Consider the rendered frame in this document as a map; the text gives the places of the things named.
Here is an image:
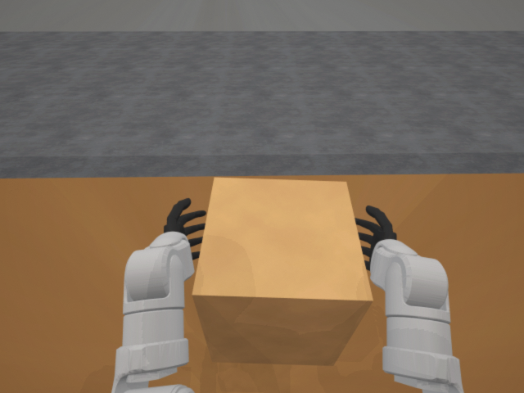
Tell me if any robot right forearm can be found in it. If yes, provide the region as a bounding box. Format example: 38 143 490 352
370 239 464 393

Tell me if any left robot hand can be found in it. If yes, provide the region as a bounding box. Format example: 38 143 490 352
164 198 206 260

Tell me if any right robot hand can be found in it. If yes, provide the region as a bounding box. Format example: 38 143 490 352
355 206 397 271

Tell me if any robot left forearm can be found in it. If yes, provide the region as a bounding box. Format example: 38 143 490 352
111 232 195 393

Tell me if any carton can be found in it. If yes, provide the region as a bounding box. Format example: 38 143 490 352
192 178 373 366

